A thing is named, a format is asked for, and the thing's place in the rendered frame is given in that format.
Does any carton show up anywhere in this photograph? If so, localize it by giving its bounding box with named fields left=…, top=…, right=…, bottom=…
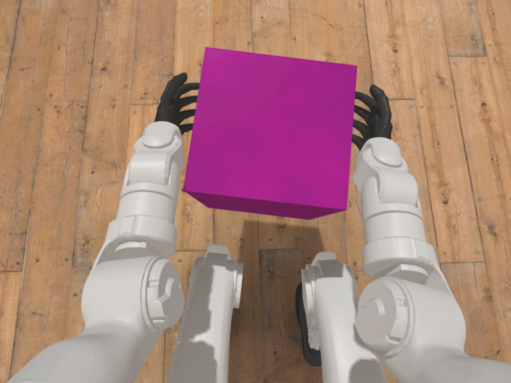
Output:
left=183, top=47, right=357, bottom=219

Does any robot right thigh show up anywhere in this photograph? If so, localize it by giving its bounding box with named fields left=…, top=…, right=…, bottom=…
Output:
left=301, top=259, right=387, bottom=383

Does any robot left hand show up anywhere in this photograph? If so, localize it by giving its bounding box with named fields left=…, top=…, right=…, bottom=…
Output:
left=154, top=73, right=200, bottom=135

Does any robot right forearm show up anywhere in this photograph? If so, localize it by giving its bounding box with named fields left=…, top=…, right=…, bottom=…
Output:
left=352, top=137, right=456, bottom=301

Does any robot right foot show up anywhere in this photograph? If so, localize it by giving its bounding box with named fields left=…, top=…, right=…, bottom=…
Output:
left=295, top=282, right=322, bottom=367

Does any robot left upper arm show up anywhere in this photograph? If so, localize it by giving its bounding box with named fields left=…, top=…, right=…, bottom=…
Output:
left=7, top=255, right=184, bottom=383

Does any robot right upper arm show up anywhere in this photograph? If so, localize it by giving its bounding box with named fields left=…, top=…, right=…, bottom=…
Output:
left=355, top=276, right=511, bottom=383

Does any robot left forearm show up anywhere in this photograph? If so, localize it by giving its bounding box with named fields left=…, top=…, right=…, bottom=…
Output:
left=81, top=121, right=184, bottom=321

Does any robot right hand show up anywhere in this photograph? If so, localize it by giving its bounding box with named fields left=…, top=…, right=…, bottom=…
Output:
left=352, top=85, right=393, bottom=151

